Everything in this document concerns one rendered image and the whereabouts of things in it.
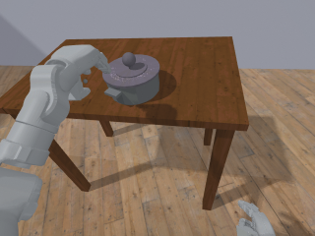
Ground left robot upper arm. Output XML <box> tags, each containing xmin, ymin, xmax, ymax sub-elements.
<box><xmin>0</xmin><ymin>167</ymin><xmax>43</xmax><ymax>236</ymax></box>

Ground robot left hand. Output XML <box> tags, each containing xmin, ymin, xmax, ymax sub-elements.
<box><xmin>50</xmin><ymin>44</ymin><xmax>111</xmax><ymax>101</ymax></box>

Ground table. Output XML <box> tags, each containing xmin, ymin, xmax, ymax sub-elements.
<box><xmin>0</xmin><ymin>36</ymin><xmax>249</xmax><ymax>210</ymax></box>

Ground robot left forearm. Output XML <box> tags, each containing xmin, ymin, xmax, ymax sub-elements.
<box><xmin>0</xmin><ymin>57</ymin><xmax>79</xmax><ymax>169</ymax></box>

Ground robot right hand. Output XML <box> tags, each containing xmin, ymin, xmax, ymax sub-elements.
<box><xmin>236</xmin><ymin>200</ymin><xmax>276</xmax><ymax>236</ymax></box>

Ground knob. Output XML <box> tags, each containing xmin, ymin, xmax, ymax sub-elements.
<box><xmin>122</xmin><ymin>52</ymin><xmax>136</xmax><ymax>67</ymax></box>

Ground lid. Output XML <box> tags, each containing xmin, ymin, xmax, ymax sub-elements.
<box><xmin>102</xmin><ymin>54</ymin><xmax>160</xmax><ymax>89</ymax></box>

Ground pot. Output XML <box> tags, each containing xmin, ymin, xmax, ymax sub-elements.
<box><xmin>104</xmin><ymin>75</ymin><xmax>159</xmax><ymax>105</ymax></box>

